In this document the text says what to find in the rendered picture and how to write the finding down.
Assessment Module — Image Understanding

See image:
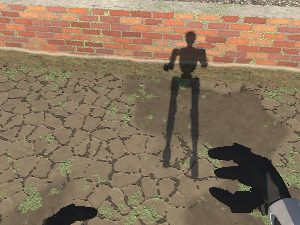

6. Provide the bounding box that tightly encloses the right robot forearm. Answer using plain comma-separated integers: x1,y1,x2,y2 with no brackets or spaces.
267,198,300,225

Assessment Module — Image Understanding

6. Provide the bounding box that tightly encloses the left robot hand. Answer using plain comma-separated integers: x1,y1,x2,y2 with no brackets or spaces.
42,203,98,225

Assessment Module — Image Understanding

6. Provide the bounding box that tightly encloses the right robot hand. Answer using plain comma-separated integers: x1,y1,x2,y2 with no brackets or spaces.
207,142,292,216

